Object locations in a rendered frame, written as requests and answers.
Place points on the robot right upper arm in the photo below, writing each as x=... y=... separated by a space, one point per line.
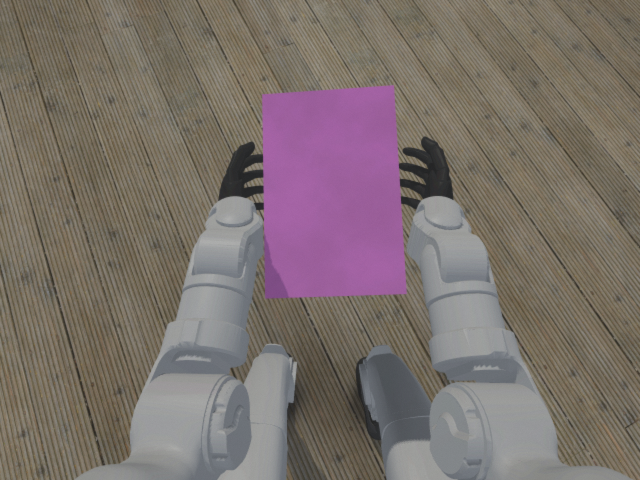
x=499 y=431

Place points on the robot left forearm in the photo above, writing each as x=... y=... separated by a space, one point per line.
x=209 y=335

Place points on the robot right forearm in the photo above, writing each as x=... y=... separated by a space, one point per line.
x=469 y=339

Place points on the robot right thigh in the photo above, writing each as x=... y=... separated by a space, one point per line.
x=403 y=411

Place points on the right robot hand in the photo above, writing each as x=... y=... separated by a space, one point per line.
x=436 y=177

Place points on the robot left upper arm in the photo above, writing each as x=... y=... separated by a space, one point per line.
x=186 y=427

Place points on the carton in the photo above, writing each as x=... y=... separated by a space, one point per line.
x=332 y=200

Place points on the left robot hand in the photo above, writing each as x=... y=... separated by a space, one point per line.
x=234 y=180

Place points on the robot right foot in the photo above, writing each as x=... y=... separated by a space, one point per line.
x=372 y=426

